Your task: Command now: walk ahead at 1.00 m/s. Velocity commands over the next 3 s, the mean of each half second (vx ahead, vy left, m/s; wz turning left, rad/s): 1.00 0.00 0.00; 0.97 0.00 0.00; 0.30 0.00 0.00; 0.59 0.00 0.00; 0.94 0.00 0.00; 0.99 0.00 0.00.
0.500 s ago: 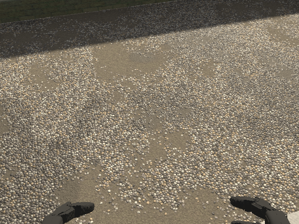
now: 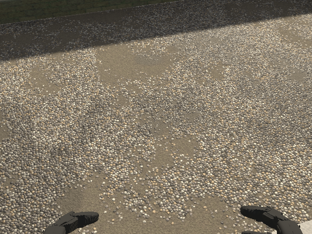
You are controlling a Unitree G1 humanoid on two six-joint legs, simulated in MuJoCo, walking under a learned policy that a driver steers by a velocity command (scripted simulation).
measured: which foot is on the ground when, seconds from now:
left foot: down 0.00-1.00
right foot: down 0.00-1.00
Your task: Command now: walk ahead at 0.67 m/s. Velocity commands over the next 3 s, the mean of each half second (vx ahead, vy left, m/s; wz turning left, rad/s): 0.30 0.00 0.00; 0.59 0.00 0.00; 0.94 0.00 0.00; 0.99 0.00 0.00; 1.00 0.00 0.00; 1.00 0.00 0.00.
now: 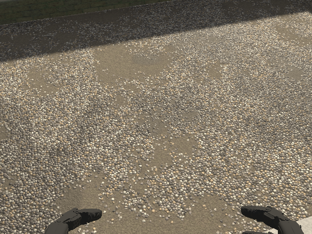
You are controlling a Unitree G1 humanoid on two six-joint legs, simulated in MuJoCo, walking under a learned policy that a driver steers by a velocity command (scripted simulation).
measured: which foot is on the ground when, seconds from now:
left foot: down 0.00-0.90, up 0.92-1.00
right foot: down 0.00-1.00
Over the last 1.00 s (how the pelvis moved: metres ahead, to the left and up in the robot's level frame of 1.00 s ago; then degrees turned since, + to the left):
0.00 0.00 0.00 -1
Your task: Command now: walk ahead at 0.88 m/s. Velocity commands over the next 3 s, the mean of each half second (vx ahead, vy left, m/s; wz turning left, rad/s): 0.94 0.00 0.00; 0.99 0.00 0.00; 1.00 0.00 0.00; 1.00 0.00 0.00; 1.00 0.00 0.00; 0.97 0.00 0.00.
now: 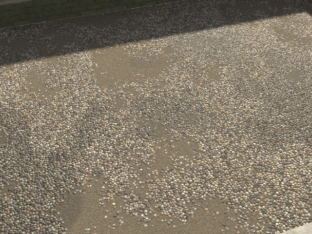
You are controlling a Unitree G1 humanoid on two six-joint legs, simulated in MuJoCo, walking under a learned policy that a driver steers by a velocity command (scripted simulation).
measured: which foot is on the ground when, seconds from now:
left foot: up 0.00-0.12, down 0.14-1.00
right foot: down 0.00-0.18, up 0.20-0.44, down 0.46-1.00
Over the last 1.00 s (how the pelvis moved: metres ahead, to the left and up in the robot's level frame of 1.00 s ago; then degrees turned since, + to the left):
0.02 0.02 -0.01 0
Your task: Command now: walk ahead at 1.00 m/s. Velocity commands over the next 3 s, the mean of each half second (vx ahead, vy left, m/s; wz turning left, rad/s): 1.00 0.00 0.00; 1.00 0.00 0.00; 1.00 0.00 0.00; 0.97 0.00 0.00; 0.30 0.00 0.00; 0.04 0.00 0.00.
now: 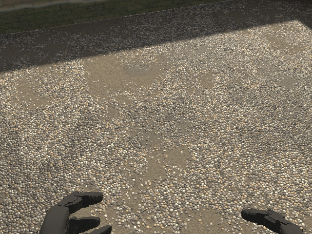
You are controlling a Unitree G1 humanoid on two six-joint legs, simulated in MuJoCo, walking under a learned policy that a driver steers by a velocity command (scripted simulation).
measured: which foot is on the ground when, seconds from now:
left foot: down 0.00-1.00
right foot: down 0.00-1.00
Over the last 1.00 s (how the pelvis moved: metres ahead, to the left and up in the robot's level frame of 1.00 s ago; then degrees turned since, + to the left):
0.05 -0.02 0.00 0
